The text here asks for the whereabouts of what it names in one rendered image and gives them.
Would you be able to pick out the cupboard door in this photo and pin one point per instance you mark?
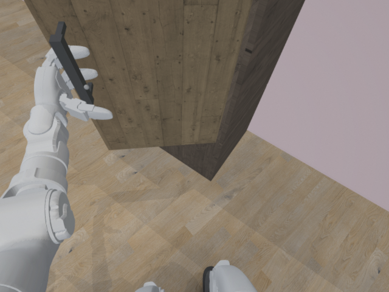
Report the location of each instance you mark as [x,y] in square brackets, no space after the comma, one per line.
[164,66]

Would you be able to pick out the robot left upper arm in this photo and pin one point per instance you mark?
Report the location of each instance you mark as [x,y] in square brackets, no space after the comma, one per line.
[32,227]

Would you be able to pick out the robot left forearm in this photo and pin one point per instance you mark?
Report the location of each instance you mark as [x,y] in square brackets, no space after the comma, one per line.
[46,159]

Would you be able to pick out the left robot shin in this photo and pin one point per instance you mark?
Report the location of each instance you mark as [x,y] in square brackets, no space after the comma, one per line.
[149,283]

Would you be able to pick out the handle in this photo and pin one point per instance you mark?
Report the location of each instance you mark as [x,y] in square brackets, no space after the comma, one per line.
[64,54]

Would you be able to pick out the left robot hand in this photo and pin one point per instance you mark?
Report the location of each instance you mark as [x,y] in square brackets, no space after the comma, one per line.
[50,85]

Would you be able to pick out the robot right thigh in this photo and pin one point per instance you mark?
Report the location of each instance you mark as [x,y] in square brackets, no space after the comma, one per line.
[228,278]

